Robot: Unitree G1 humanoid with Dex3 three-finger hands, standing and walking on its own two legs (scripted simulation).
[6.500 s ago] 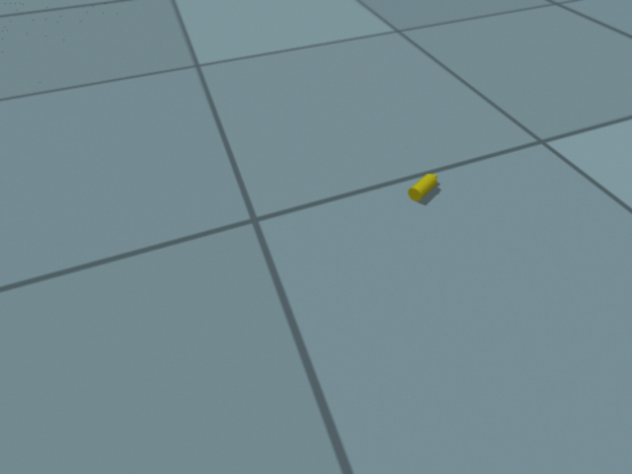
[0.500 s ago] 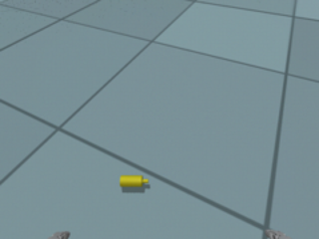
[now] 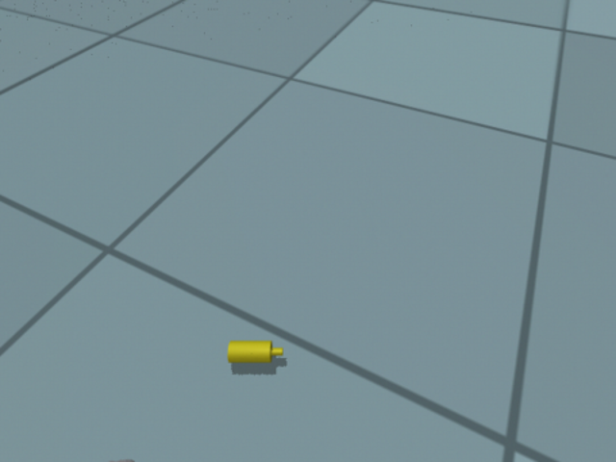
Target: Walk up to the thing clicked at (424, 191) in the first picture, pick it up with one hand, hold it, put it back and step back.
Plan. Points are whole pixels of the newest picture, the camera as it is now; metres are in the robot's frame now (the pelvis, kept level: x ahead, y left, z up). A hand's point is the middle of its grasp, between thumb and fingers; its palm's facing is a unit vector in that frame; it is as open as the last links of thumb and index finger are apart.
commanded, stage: walk up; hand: left
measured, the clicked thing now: (256, 351) +0.55 +0.22 -0.75
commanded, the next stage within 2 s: stand in 0.06 s
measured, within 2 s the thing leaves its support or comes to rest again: neither
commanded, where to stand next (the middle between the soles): +0.12 +0.02 m, yaw +1 degrees
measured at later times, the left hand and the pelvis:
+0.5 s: hand out of the picture +0.09 +0.25 -0.16, palm faces -0.01 -0.94 -0.34, open 7.4 cm; pelvis +0.01 -0.01 +0.00, yaw +0 degrees
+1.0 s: hand out of the picture +0.09 +0.24 -0.16, palm faces -0.02 -0.94 -0.35, open 7.4 cm; pelvis +0.01 -0.01 +0.00, yaw +0 degrees
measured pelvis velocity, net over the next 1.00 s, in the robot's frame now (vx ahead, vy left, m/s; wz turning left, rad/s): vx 0.01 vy -0.01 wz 0.00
